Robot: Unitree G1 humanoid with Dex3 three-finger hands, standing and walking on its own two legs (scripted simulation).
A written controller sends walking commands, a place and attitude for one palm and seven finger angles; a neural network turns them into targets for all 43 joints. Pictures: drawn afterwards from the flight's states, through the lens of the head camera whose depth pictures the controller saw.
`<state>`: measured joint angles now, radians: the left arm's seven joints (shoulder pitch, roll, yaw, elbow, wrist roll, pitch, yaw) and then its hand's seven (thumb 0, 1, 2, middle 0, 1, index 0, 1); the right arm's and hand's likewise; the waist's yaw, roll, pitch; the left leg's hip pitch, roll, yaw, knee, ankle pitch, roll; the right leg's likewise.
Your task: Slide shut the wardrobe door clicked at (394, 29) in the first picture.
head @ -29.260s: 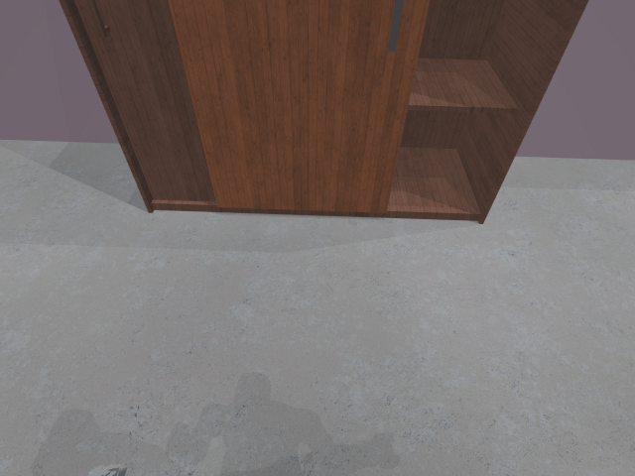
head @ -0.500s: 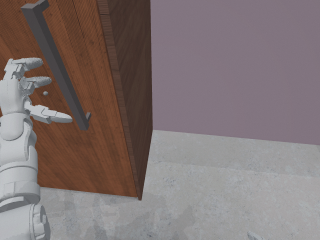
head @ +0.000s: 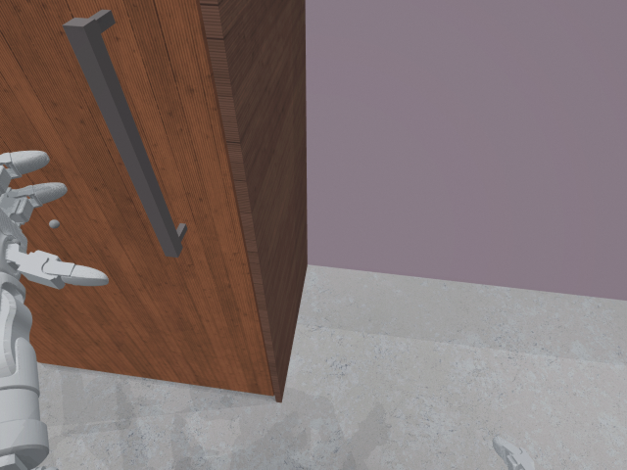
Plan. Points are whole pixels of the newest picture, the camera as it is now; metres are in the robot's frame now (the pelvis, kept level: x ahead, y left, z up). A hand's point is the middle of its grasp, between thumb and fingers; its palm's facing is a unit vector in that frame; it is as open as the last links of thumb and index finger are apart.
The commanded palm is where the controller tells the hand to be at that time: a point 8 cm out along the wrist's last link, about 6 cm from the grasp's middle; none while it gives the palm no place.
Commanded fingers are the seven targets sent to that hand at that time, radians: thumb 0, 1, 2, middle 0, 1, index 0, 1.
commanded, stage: slip the hand off the handle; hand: left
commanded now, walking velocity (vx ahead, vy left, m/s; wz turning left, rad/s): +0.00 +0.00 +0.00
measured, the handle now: (145, 157) +0.43 +0.26 +0.18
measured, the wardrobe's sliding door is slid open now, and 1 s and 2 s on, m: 0.00 0.00 0.00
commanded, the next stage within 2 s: draw the hand back to the body in 0.26 s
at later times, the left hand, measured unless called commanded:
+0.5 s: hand (39, 269) +0.26 +0.31 +0.16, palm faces +0.26 -0.96 -0.07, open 14.7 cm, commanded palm +0.22 +0.35 +0.17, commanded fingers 0.00 -0.55 0.20 -0.25 -1.15 -0.25 -1.15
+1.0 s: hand (32, 295) +0.23 +0.30 +0.17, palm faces +0.37 -0.91 -0.20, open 14.2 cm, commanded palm +0.18 +0.32 +0.18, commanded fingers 0.00 -0.12 0.41 -0.23 -0.89 -0.23 -0.89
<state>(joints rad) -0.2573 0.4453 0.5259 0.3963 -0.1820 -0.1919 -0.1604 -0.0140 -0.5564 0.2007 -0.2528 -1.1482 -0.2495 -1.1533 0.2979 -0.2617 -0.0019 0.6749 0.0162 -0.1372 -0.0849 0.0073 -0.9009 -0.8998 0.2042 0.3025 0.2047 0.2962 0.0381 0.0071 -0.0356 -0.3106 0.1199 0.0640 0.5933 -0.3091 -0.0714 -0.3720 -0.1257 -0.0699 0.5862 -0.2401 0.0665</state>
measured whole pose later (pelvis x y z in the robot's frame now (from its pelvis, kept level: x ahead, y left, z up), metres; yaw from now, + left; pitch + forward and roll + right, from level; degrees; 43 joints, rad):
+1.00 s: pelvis -0.01 +0.00 +0.01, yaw +0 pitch -6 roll -1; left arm 0.12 0.39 0.43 -0.10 -0.21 -0.02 -0.14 -0.01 -0.42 0.27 -0.25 -1.07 -0.25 -1.07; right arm 0.25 -0.24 0.06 0.63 0.01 -0.32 -0.11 0.01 -0.90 -0.90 0.20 0.30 0.21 0.30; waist 0.08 0.02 0.03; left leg -0.14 0.12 0.06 0.54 -0.30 -0.07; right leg -0.18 -0.11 -0.08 0.50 -0.21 0.07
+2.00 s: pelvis +0.01 +0.01 +0.01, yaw -1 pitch -8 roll +0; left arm 0.38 0.32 0.33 -0.31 -0.03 -0.13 0.12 0.01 0.88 0.90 -0.20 -0.30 -0.21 -0.31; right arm 0.23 -0.21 0.01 0.68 -0.03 -0.25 -0.10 0.01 -0.90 -0.90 0.21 0.30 0.21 0.30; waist 0.08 0.04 0.06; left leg -0.02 0.12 0.10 0.43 -0.27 -0.07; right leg -0.09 -0.10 -0.05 0.41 -0.18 0.07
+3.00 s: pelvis -0.14 +0.01 -0.02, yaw +0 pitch -3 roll +1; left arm 0.41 0.39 0.47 -0.43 0.02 -0.33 0.17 0.01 0.88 0.90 -0.21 -0.30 -0.21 -0.30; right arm 0.26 -0.24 -0.02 0.61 -0.02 -0.21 -0.09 0.01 -0.90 -0.90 0.20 0.30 0.21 0.30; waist 0.00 0.00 0.06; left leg -0.49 0.04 0.01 0.72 -0.40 0.00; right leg -0.52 -0.05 0.10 0.63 -0.21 0.04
